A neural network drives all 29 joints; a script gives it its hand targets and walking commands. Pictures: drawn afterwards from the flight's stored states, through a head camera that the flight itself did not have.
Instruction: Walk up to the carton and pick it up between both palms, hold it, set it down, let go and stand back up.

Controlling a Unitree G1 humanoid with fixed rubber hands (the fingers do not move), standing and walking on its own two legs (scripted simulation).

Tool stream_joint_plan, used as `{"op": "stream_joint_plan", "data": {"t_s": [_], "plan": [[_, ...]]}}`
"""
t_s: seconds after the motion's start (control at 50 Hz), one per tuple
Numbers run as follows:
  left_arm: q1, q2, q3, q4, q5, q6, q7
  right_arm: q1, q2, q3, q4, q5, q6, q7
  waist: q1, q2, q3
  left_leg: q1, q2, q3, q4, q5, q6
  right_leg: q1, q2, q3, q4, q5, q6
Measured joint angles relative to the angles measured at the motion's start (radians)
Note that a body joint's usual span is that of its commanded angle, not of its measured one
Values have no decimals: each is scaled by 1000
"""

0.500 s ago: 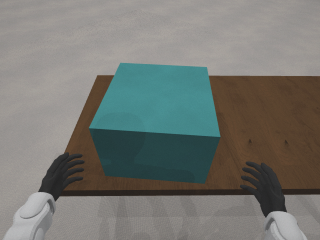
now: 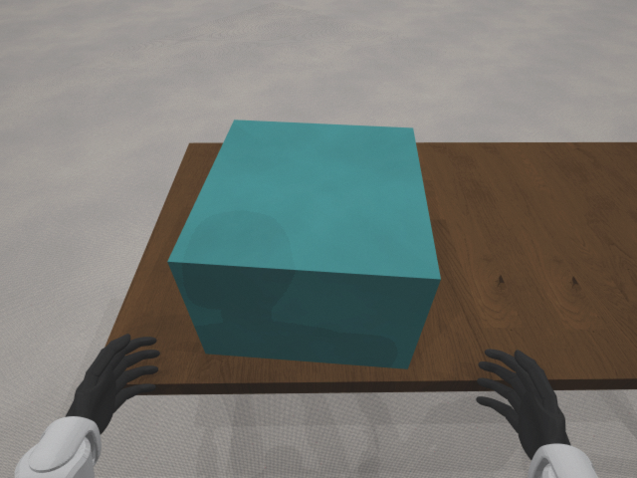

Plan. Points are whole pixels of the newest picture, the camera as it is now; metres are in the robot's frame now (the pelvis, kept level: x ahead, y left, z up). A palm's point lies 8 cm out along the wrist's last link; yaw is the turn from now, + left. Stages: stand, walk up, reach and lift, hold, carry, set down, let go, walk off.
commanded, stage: set down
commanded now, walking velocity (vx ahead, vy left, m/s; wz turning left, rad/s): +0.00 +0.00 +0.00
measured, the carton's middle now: (314, 235) +0.46 -0.01 +0.06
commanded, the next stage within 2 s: let go in 1.24 s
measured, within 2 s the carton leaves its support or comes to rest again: neither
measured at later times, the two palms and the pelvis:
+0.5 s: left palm (97, 412) +0.23 +0.25 +0.03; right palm (541, 455) +0.16 -0.24 +0.00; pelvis +0.00 -0.01 +0.00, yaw +0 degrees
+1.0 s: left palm (101, 411) +0.23 +0.25 +0.03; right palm (528, 468) +0.16 -0.25 -0.05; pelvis +0.00 -0.01 +0.00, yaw +0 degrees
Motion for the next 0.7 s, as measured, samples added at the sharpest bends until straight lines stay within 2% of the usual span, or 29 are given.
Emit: {"op": "stream_joint_plan", "data": {"t_s": [0.3, 0.7], "plan": [[1, 0, 0, 42, 0, -12, 6, 0, -11, 0, 67, -14, -15, 24, 0, 12, 0, 1, 7, 0, -1, 0, -2, 0, 7, 0, 0, 0, -5], [-9, -36, 0, 104, 32, -64, 6, -38, -14, 0, 302, -85, -101, 76, 0, 56, 0, 2, 11, 0, -2, -3, -5, 0, 11, -1, -1, -2, -8]]}}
